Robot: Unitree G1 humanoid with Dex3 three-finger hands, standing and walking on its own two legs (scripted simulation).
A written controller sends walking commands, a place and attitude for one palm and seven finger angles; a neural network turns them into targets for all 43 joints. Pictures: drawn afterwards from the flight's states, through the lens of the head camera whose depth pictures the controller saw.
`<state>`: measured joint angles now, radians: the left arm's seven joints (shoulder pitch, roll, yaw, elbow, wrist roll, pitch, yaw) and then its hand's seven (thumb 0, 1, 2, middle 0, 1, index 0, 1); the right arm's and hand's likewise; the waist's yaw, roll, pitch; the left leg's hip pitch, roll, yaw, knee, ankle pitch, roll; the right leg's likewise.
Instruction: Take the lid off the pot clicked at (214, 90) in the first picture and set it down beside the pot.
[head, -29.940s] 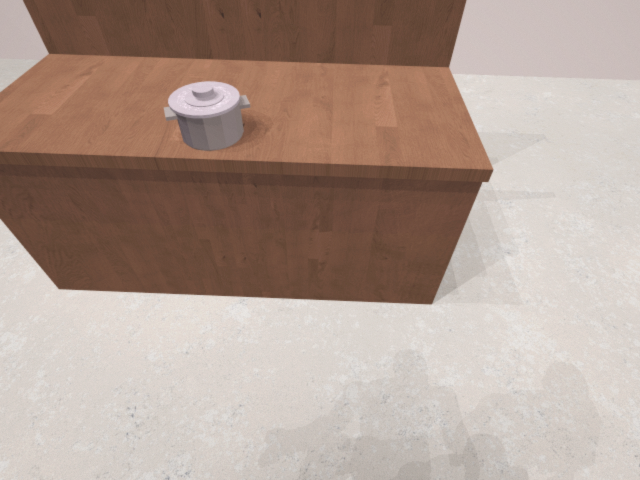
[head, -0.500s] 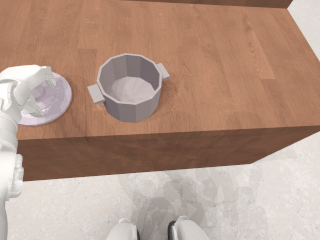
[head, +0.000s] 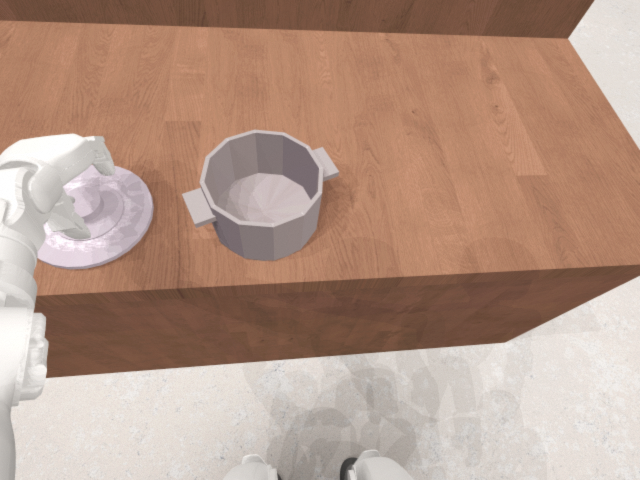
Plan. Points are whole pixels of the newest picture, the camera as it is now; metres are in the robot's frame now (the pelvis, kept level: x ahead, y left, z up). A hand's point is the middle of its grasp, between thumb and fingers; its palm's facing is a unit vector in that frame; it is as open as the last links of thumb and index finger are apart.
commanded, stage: raise the empty hand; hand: left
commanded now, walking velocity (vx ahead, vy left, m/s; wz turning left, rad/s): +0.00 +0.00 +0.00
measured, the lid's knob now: (82, 204) +0.50 +0.31 -0.04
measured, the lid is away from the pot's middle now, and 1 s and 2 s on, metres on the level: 0.26 0.26 0.26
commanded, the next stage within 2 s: draw the hand back to the body in 0.86 s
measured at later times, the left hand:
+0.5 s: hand (43, 176) +0.46 +0.30 +0.07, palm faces -0.43 -0.10 -0.90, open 11.0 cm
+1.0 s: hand (30, 150) +0.47 +0.30 +0.11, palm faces -0.43 -0.09 -0.90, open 11.0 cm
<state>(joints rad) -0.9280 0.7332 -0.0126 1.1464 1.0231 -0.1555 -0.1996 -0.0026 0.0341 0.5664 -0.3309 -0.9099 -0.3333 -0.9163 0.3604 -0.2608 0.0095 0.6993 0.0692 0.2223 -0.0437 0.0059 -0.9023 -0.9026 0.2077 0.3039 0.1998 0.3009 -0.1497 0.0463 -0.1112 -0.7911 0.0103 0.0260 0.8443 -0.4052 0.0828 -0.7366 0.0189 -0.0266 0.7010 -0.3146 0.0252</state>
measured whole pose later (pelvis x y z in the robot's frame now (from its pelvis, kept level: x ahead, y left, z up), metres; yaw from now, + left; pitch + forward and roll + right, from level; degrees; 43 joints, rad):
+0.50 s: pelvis +0.01 +0.00 +0.02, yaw +1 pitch +16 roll -4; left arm -0.92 0.73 -0.04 1.09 0.99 -0.16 -0.26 0.00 0.03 0.57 -0.33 -0.91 -0.33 -0.92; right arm 0.34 -0.27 0.00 0.70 0.08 0.20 -0.05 0.01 -0.90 -0.90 0.21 0.30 0.20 0.30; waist -0.11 0.04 -0.10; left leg -0.63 -0.01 0.03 0.72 -0.37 0.08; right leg -0.58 0.01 -0.02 0.59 -0.28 0.03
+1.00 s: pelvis +0.02 +0.00 +0.03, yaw +1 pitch +14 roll -3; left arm -0.95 0.75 -0.03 1.06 0.98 -0.17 -0.34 0.00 0.03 0.57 -0.33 -0.91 -0.33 -0.92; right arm 0.34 -0.28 0.00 0.69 0.08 0.19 -0.06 0.01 -0.90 -0.90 0.21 0.30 0.20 0.30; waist -0.11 0.05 -0.08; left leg -0.54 -0.01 0.03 0.63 -0.34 0.08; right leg -0.50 0.00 -0.02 0.50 -0.26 0.03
